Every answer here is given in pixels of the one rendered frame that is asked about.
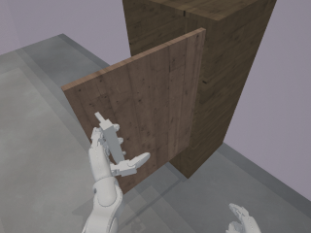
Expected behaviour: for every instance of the handle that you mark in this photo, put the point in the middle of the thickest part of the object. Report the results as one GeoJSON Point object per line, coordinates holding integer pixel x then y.
{"type": "Point", "coordinates": [111, 138]}

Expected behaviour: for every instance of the right robot hand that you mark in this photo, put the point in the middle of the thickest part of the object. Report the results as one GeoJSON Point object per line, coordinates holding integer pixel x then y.
{"type": "Point", "coordinates": [248, 223]}

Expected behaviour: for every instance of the robot left forearm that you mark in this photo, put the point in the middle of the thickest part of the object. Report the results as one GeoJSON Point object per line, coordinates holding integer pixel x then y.
{"type": "Point", "coordinates": [108, 204]}

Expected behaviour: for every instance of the left robot hand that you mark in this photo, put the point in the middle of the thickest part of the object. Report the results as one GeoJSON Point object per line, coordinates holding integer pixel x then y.
{"type": "Point", "coordinates": [99, 161]}

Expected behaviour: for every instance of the cupboard door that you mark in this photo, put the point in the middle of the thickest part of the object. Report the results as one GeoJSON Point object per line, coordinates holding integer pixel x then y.
{"type": "Point", "coordinates": [150, 95]}

